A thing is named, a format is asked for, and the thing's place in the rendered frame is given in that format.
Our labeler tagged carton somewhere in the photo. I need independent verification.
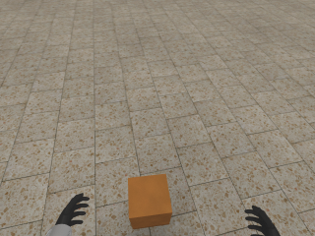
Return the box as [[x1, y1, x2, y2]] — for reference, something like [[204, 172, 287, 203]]
[[128, 173, 172, 230]]

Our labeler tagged robot left hand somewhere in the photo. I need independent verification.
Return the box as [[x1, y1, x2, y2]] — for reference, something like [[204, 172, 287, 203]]
[[55, 193, 90, 227]]

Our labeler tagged robot right hand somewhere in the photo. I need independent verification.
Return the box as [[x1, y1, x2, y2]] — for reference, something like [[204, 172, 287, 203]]
[[244, 206, 281, 236]]

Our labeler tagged robot left forearm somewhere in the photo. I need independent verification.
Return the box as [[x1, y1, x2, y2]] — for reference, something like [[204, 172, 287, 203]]
[[45, 224, 72, 236]]

